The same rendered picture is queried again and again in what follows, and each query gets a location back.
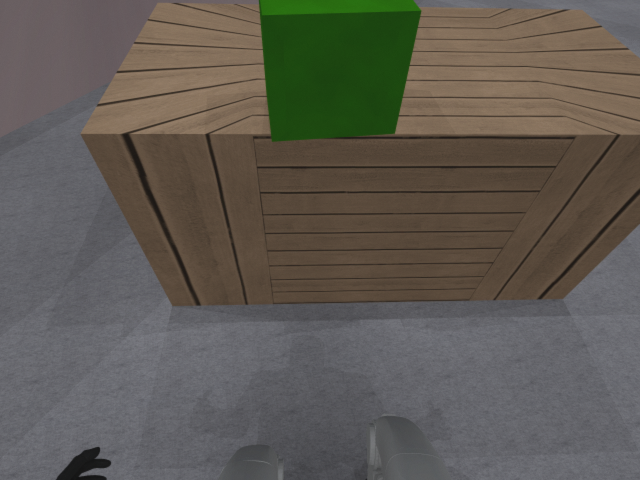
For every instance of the left robot thigh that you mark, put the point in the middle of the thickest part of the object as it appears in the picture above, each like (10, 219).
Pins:
(254, 462)

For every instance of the left robot hand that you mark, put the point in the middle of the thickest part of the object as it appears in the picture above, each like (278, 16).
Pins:
(82, 463)

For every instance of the pedestal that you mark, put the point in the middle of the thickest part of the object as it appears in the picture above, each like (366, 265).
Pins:
(513, 172)

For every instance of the carton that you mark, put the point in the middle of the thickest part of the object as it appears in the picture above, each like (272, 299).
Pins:
(336, 68)

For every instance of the right robot shin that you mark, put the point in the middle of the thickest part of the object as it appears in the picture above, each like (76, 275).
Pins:
(376, 474)

